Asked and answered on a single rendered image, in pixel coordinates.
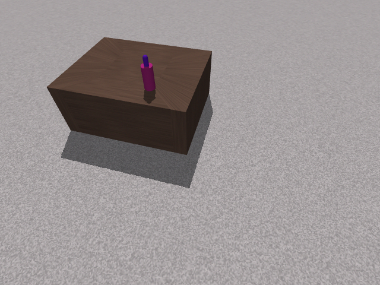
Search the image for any bottle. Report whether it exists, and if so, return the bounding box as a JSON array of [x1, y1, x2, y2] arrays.
[[141, 55, 156, 91]]

